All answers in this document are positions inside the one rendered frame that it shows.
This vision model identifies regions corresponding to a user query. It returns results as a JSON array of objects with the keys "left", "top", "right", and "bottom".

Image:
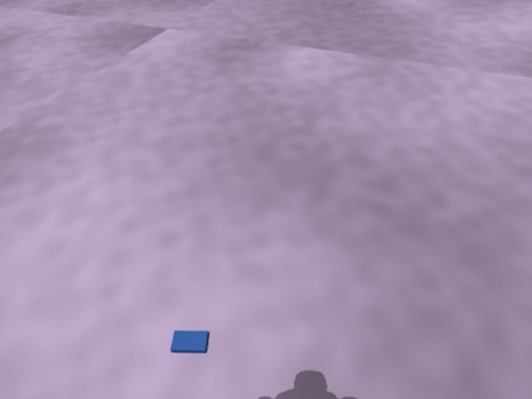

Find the small box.
[{"left": 170, "top": 331, "right": 209, "bottom": 353}]

